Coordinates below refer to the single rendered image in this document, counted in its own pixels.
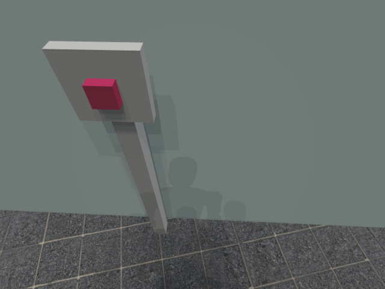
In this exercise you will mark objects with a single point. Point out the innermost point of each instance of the button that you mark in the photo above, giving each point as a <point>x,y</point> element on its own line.
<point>103,94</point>

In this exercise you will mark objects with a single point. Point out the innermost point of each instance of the panel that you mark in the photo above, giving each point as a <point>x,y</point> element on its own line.
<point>73,62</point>

